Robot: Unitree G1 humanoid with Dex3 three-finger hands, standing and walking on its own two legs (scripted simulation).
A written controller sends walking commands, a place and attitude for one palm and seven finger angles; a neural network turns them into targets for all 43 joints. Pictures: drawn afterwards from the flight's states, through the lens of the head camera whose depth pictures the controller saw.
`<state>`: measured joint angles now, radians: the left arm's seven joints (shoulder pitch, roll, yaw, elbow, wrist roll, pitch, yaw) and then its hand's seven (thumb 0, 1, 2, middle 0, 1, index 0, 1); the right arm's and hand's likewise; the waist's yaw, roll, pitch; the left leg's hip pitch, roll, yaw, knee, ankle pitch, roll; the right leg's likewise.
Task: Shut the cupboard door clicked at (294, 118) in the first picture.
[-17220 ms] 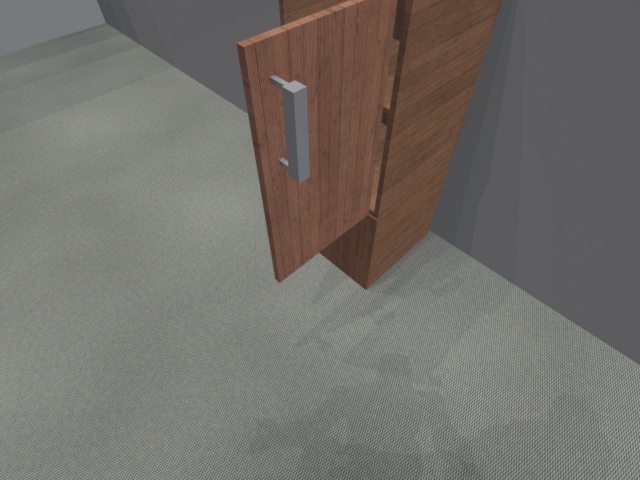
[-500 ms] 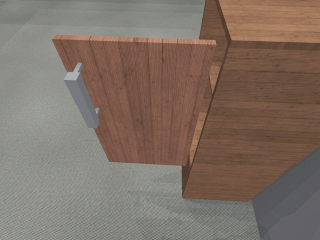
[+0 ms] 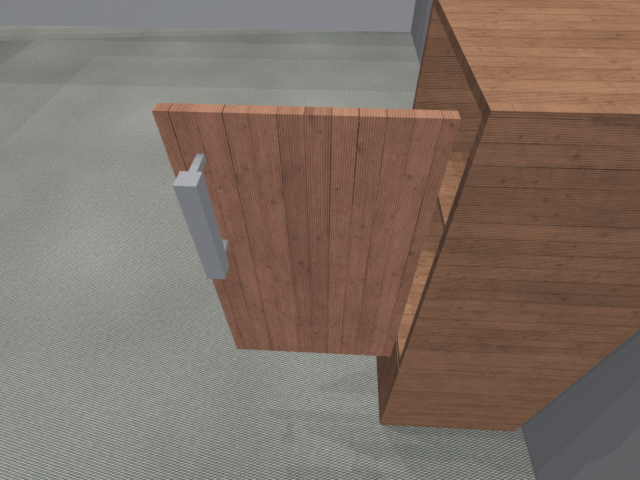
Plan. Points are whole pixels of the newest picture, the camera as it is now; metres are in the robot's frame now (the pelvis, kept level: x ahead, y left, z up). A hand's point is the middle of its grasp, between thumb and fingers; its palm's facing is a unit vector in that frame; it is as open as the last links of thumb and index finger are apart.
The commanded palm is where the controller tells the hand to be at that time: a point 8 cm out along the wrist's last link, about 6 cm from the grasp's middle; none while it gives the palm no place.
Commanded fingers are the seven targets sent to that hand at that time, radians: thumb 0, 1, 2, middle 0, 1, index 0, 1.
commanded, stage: come to a stop and stand still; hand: left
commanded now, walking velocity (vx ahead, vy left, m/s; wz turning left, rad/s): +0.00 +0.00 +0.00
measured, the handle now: (209, 219) +0.42 +0.18 +0.10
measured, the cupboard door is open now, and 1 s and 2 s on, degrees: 90 90 90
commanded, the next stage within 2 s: look again from close up in 0.54 s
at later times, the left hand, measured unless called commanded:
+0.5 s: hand out of the picture +0.00 +0.20 -0.17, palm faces -0.03 -0.98 -0.21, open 7.4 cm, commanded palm none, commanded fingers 0.00 0.90 0.90 -0.20 -0.30 -0.20 -0.30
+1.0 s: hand out of the picture -0.01 +0.18 -0.17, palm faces -0.02 -0.98 -0.20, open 7.4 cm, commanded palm none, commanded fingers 0.00 0.90 0.90 -0.20 -0.30 -0.20 -0.30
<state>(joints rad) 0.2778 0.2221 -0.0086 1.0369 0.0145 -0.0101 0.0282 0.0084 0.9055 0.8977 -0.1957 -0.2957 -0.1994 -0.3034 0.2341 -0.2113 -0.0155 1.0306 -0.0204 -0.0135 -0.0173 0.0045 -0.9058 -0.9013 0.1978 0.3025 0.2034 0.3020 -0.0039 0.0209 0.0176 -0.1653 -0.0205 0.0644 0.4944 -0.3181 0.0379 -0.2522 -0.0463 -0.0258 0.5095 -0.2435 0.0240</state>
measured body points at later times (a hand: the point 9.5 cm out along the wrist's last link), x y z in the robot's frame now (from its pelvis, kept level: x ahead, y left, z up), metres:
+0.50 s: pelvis -0.02 +0.02 +0.00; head +0.00 +0.03 +0.45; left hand +0.01 +0.25 -0.16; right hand +0.01 -0.21 -0.15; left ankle -0.03 +0.09 -0.74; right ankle +0.02 -0.14 -0.74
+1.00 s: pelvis -0.02 +0.01 +0.00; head +0.00 +0.01 +0.45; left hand -0.01 +0.24 -0.15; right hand -0.02 -0.21 -0.16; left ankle -0.03 +0.09 -0.74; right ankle +0.02 -0.14 -0.74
